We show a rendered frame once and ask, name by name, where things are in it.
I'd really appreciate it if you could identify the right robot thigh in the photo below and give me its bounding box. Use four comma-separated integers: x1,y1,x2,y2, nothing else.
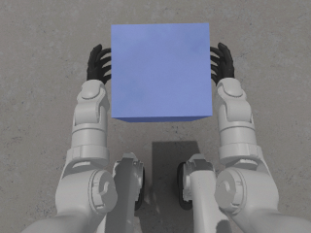
183,159,232,233

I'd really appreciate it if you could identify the robot right upper arm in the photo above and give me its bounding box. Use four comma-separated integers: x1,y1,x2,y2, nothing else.
214,167,311,233

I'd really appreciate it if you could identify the robot left upper arm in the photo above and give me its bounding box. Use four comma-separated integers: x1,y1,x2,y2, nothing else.
20,169,118,233

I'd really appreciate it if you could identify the robot right forearm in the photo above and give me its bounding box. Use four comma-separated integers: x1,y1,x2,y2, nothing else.
213,78,279,200

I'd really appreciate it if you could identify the left robot foot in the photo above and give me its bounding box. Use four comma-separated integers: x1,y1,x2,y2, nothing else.
134,167,145,211

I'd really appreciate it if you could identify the carton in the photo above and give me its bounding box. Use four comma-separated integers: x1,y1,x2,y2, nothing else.
111,22,213,122

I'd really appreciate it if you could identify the robot right hand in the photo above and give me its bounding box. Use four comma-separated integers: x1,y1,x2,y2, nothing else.
210,42,235,86

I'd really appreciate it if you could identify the robot left hand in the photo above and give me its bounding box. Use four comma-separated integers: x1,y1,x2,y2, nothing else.
86,44,112,85

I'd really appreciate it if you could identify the robot left forearm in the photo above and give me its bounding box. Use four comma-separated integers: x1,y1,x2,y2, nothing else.
55,80,111,205

